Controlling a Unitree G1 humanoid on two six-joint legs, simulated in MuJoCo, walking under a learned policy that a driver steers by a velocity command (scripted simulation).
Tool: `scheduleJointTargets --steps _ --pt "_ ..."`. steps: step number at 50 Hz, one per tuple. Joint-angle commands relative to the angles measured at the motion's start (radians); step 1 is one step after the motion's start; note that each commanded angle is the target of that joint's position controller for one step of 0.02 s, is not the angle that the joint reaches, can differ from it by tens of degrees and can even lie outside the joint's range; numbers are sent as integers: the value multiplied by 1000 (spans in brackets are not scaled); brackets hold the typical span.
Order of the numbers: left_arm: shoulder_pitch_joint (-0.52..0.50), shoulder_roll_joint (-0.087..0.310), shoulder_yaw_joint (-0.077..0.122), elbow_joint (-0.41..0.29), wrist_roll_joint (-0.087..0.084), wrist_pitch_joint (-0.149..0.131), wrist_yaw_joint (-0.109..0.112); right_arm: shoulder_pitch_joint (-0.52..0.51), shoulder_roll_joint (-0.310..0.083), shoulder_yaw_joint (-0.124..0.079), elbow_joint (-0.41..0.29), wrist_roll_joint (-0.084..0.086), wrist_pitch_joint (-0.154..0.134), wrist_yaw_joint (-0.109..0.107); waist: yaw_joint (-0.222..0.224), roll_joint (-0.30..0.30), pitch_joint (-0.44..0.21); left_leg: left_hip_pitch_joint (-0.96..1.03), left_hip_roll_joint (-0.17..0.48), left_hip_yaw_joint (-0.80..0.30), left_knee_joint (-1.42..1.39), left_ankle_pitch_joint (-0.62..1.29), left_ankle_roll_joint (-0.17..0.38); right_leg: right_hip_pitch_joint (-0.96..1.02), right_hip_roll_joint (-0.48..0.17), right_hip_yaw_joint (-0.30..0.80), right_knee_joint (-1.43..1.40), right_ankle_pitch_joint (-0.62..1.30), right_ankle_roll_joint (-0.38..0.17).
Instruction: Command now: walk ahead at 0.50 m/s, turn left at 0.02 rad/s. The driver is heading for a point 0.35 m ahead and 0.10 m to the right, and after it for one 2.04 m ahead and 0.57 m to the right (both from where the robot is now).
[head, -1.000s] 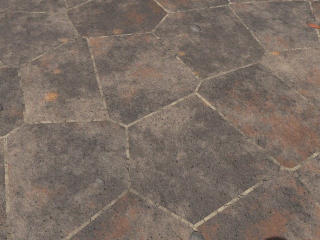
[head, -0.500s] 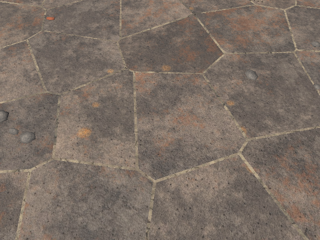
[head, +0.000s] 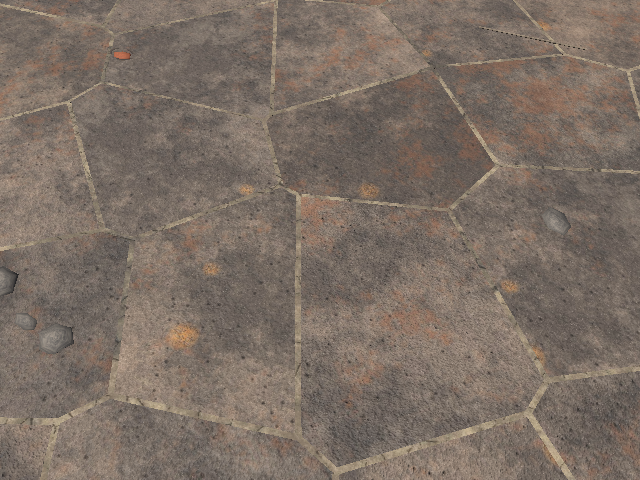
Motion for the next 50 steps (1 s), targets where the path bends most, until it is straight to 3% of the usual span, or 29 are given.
scheduleJointTargets --steps 1,4,7,10,13,15,18,19,20,21,22,23,24,25,26,28,30,32,35,38,41,43,44,45,46,47,48,49,50 --pt "-34 97 28 -87 11 -12 1 74 -105 -28 -25 -11 -9 3 -29 107 -53 282 261 -345 -288 86 180 -306 -110 44 31 126 6" --pt "-38 63 24 -90 15 12 6 84 -122 -35 2 -5 -26 0 -5 100 -34 213 241 -254 -342 196 198 -288 -114 32 -40 199 33" --pt "-137 50 20 -122 23 13 7 128 -142 -40 35 -3 -22 -14 -27 74 -3 232 231 -192 -360 257 189 -346 -114 29 -194 342 50" --pt "-225 29 11 -142 16 5 -4 161 -157 -40 60 0 -14 -23 -59 80 16 250 207 -121 -368 241 156 -318 -90 7 -373 486 42" --pt "-311 25 4 -170 5 2 -20 210 -174 -44 93 0 -11 -27 -100 76 39 312 231 -80 -368 205 143 -311 -68 -12 -471 534 25" --pt "-347 22 2 -192 7 -1 -34 216 -165 -40 114 -5 0 -31 -105 70 59 356 241 -39 -315 345 125 -301 -45 -19 -526 506 7" --pt "-318 55 15 -211 15 -6 -55 183 -188 -45 115 -3 21 -46 -72 113 6 419 252 0 -170 627 80 -215 8 -50 -553 404 -32" --pt "-257 84 29 -202 22 -6 -58 161 -202 -49 107 3 29 -55 -38 126 -37 434 241 9 -81 743 59 -139 39 -74 -566 371 -46" --pt "-137 116 49 -171 25 -7 -57 138 -202 -49 96 6 39 -64 23 109 -99 415 203 39 80 794 28 4 78 -97 -627 419 -67" --pt "-35 184 73 -156 27 -5 -44 158 -188 -42 78 -7 39 -72 58 36 -181 270 146 74 320 601 -25 230 4 5 -633 710 -110" --pt "0 275 85 -170 40 5 -28 264 -91 -11 46 -50 23 -64 -7 -213 -310 -106 -9 76 707 -190 -96 600 -258 368 -541 1157 -272" --pt "14 231 70 -191 34 10 -26 310 -101 1 56 -36 4 -46 11 -221 -499 -253 -69 -108 925 -519 -115 740 -379 639 -620 1144 -410" --pt "-34 186 64 -214 28 21 -24 238 -175 -18 49 -3 0 -36 38 -105 -443 -290 -2 -168 950 -451 -102 650 -316 527 -645 998 -365" --pt "-93 150 55 -224 17 31 -19 154 -173 -18 23 8 7 -40 26 -33 -310 -328 34 -139 898 -379 -97 513 -260 419 -670 870 -315" --pt "-129 131 49 -230 12 40 -13 111 -166 -20 18 -3 20 -52 4 35 -204 -319 63 -125 827 -330 -102 353 -221 360 -712 794 -283" --pt "-171 133 50 -245 27 52 -8 118 -163 -28 3 -13 55 -66 -53 -9 -137 -201 77 -121 709 -281 -105 133 -170 325 -777 679 -259" --pt "-185 150 58 -255 34 55 -3 141 -127 -21 2 -18 67 -75 -71 -53 -137 -148 57 -102 601 -254 -119 53 -137 286 -790 700 -257" --pt "-175 168 67 -258 29 61 9 123 -120 -20 -4 -23 71 -82 -66 -60 -166 -143 43 -107 521 -205 -133 52 -129 288 -780 674 -250" --pt "-180 172 70 -272 15 83 29 67 -119 -21 -19 -18 81 -82 -48 -72 -173 -131 30 -126 422 -117 -140 37 -99 320 -788 398 -208" --pt "-174 170 71 -279 16 102 39 7 -115 -22 -42 -11 76 -75 -25 -111 -134 -112 13 -137 310 -104 -136 28 -80 376 -798 188 -185" --pt "-151 166 73 -283 16 113 39 -7 -124 -27 -52 -3 55 -64 -11 -140 -130 -63 -6 -139 182 -142 -119 85 -86 441 -761 233 -176" --pt "-165 158 71 -291 6 121 40 39 -127 -35 -40 2 42 -55 -43 -145 -130 41 -11 -121 -10 -73 -94 97 -65 465 -712 292 -149" --pt "-156 140 65 -292 1 125 41 68 -151 -45 -32 -2 39 -54 -55 -125 -130 138 37 -135 -115 6 -72 58 -28 444 -665 260 -113" --pt "-113 84 49 -294 9 125 39 87 -217 -59 -39 -23 43 -58 -31 32 -163 254 243 -292 -153 74 5 -39 47 333 -491 28 -55" --pt "-123 89 53 -332 3 113 36 66 -275 -75 -29 -57 58 -56 3 331 -93 241 398 -523 -198 274 169 -237 199 117 -316 -187 2" --pt "-114 171 75 -312 26 100 34 42 -217 -64 -56 -59 55 -55 -22 265 -104 214 440 -562 -193 324 233 -248 140 141 -85 -208 45" --pt "-95 191 88 -283 16 103 31 4 -173 -51 -69 -46 54 -59 -10 183 -100 201 383 -459 -166 339 201 -238 134 148 8 -152 61" --pt "-71 168 86 -254 14 115 37 -29 -151 -44 -76 -30 55 -59 5 137 -86 198 316 -368 -143 334 156 -232 129 137 55 -108 81" --pt "-69 147 80 -248 19 126 41 -38 -138 -39 -74 -13 57 -58 -1 137 -75 204 294 -330 -135 348 142 -246 128 134 95 -69 97"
